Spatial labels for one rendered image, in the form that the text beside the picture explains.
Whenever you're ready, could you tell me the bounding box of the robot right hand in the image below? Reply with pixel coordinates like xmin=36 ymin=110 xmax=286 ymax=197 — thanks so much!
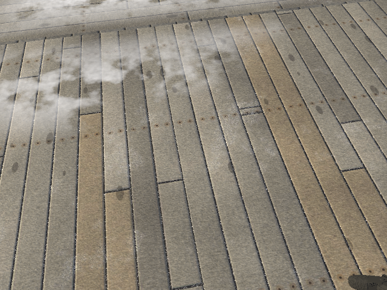
xmin=348 ymin=274 xmax=387 ymax=290

